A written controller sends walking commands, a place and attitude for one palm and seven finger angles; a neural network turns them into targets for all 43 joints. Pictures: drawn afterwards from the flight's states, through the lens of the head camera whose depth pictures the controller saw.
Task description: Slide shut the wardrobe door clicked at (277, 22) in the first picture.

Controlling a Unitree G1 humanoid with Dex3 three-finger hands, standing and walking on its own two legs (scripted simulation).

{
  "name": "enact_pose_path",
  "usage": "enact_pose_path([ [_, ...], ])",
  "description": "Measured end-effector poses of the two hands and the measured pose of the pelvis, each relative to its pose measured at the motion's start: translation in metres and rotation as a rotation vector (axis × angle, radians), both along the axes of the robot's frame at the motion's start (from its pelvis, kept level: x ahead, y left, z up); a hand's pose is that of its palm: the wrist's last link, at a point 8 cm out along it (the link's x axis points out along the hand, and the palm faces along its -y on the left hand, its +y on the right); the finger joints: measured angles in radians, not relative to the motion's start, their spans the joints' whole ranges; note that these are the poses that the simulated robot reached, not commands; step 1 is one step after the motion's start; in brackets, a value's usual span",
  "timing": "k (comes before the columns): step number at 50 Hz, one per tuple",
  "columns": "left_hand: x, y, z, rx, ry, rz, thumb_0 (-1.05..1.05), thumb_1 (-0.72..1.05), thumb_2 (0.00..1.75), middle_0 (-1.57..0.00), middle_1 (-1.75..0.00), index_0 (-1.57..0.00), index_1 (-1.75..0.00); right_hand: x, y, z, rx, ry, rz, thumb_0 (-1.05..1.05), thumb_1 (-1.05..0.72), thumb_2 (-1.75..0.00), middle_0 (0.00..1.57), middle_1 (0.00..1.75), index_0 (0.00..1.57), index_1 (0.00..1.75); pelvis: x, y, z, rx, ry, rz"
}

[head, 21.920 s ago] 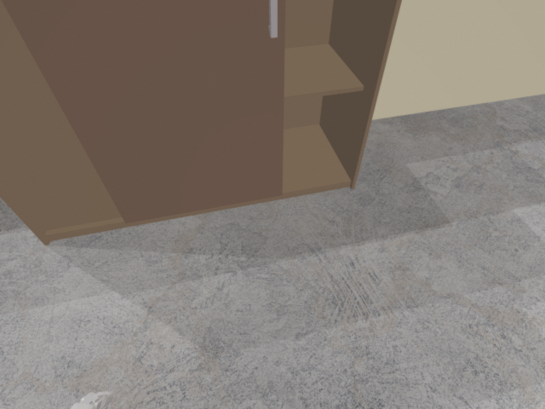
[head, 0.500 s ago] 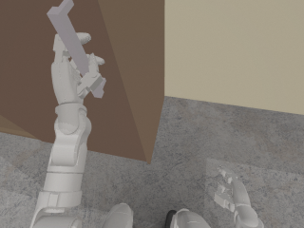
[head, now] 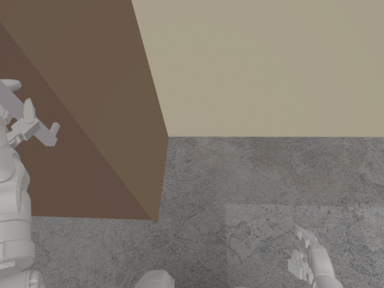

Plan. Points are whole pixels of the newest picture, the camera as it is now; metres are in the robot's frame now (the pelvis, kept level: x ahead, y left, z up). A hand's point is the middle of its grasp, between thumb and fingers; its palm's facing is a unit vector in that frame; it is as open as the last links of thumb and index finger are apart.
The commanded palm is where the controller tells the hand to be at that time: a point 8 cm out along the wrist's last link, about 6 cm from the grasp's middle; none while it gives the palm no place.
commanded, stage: stop walking and hold the door there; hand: left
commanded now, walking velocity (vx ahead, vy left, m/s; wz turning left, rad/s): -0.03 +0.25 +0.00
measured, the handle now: (21, 101) +0.40 +0.35 +0.17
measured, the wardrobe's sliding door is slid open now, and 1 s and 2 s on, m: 0.00 0.00 0.00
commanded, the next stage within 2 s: none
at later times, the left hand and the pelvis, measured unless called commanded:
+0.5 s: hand (29, 121) +0.36 +0.32 +0.15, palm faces +0.50 -0.82 -0.27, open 6.4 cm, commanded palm +0.31 +0.35 +0.15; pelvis +0.00 +0.02 +0.00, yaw -3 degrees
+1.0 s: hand (31, 121) +0.36 +0.32 +0.15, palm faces +0.48 -0.84 -0.27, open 6.2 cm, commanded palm +0.31 +0.35 +0.15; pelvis +0.02 +0.04 +0.00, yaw -3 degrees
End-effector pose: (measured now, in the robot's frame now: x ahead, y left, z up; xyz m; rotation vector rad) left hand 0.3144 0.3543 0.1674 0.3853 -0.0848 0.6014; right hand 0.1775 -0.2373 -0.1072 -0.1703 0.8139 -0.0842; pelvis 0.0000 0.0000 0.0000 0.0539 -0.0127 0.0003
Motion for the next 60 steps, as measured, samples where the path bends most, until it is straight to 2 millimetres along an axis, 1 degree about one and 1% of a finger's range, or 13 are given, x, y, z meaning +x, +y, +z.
enact_pose_path([
  [6,0.000,-0.004,0.002,-0.058,0.013,0.037,-0.11,0.66,0.78,-0.42,-1.38,-0.26,-1.35,-0.023,-0.040,0.017,-0.078,-0.033,-0.103,0.01,-0.91,-0.90,0.20,0.30,0.20,0.30,0.000,-0.003,0.003,-0.014,-0.001,-0.020],
  [9,0.000,-0.003,0.000,-0.082,-0.006,0.015,-0.10,0.67,0.79,-0.42,-1.38,-0.25,-1.35,-0.037,-0.052,0.020,-0.115,-0.039,-0.148,0.01,-0.91,-0.90,0.20,0.30,0.20,0.30,-0.002,0.000,-0.003,-0.057,-0.013,-0.024],
  [11,0.000,-0.003,0.000,-0.091,-0.009,-0.003,-0.09,0.68,0.79,-0.40,-1.38,-0.23,-1.34,-0.049,-0.054,0.024,-0.129,-0.025,-0.173,0.01,-0.91,-0.90,0.20,0.30,0.20,0.30,-0.003,0.001,-0.002,-0.054,-0.018,-0.034],
  [15,-0.001,-0.001,-0.001,-0.086,-0.007,-0.035,-0.09,0.69,0.78,-0.40,-1.38,-0.22,-1.34,-0.072,-0.050,0.026,-0.148,-0.008,-0.198,0.01,-0.91,-0.90,0.20,0.30,0.20,0.30,-0.005,0.006,-0.001,-0.055,-0.009,-0.045],
  [19,0.000,0.002,-0.001,-0.072,-0.009,-0.061,-0.10,0.67,0.78,-0.42,-1.39,-0.23,-1.35,-0.093,-0.037,0.018,-0.140,0.035,-0.211,0.01,-0.90,-0.90,0.20,0.30,0.20,0.30,-0.004,0.013,-0.001,-0.058,0.001,-0.048],
  [22,0.000,0.004,-0.001,-0.066,-0.013,-0.076,-0.10,0.66,0.79,-0.43,-1.39,-0.24,-1.35,-0.103,-0.023,0.010,-0.122,0.075,-0.210,0.01,-0.90,-0.90,0.20,0.30,0.20,0.30,-0.003,0.018,-0.001,-0.060,0.007,-0.052],
  [25,0.001,0.005,-0.002,-0.060,-0.017,-0.089,-0.11,0.65,0.81,-0.44,-1.40,-0.25,-1.36,-0.108,-0.009,0.003,-0.101,0.105,-0.203,0.01,-0.90,-0.90,0.20,0.30,0.20,0.30,0.000,0.023,-0.001,-0.060,0.010,-0.055],
  [29,0.001,0.006,-0.003,-0.052,-0.018,-0.106,-0.12,0.65,0.82,-0.45,-1.40,-0.26,-1.36,-0.104,0.008,-0.002,-0.077,0.113,-0.192,0.01,-0.90,-0.90,0.20,0.30,0.20,0.30,0.003,0.028,-0.001,-0.059,0.010,-0.058],
  [35,0.002,0.006,-0.004,-0.053,-0.026,-0.121,-0.12,0.66,0.84,-0.45,-1.40,-0.26,-1.37,-0.081,0.021,0.001,-0.065,0.071,-0.166,0.01,-0.90,-0.90,0.20,0.30,0.21,0.30,0.007,0.034,-0.001,-0.057,0.010,-0.060],
  [42,0.003,0.006,-0.005,-0.051,-0.039,-0.130,-0.12,0.66,0.84,-0.46,-1.40,-0.26,-1.37,-0.049,0.022,0.013,-0.081,0.005,-0.139,0.01,-0.90,-0.90,0.20,0.30,0.21,0.30,0.011,0.038,-0.001,-0.058,0.017,-0.060],
  [48,0.003,0.006,-0.005,-0.051,-0.046,-0.129,-0.12,0.67,0.85,-0.46,-1.40,-0.25,-1.37,-0.031,0.018,0.020,-0.098,-0.025,-0.127,0.01,-0.90,-0.90,0.20,0.30,0.21,0.30,0.016,0.038,0.000,-0.059,0.019,-0.056],
  [54,0.003,0.007,-0.005,-0.040,-0.043,-0.133,-0.13,0.67,0.84,-0.46,-1.40,-0.25,-1.36,-0.025,0.015,0.020,-0.106,-0.017,-0.126,0.01,-0.90,-0.90,0.20,0.30,0.20,0.30,0.011,0.041,-0.002,-0.071,0.023,-0.043],
  [60,0.003,0.009,-0.007,-0.047,-0.057,-0.174,-0.12,0.68,0.83,-0.46,-1.40,-0.25,-1.36,-0.036,0.022,0.014,-0.132,0.024,-0.124,0.01,-0.90,-0.90,0.20,0.30,0.20,0.30,-0.005,0.058,-0.008,-0.082,0.022,-0.015],
])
